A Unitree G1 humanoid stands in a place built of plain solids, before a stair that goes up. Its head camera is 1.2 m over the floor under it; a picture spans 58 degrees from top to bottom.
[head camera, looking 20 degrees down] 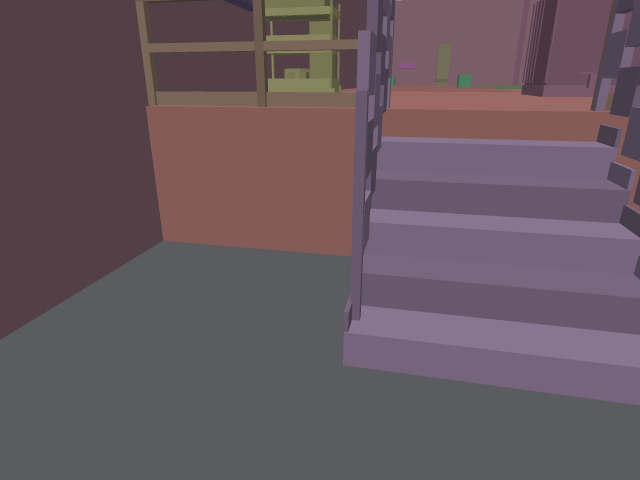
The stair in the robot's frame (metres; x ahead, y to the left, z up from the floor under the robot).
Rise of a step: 0.17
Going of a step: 0.26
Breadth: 1.32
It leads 13 degrees to the right of straight ahead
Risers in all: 6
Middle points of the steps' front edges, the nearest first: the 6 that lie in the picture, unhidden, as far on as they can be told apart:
1.50 -0.74 0.17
1.75 -0.80 0.35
2.01 -0.86 0.52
2.26 -0.91 0.69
2.51 -0.97 0.87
2.77 -1.03 1.04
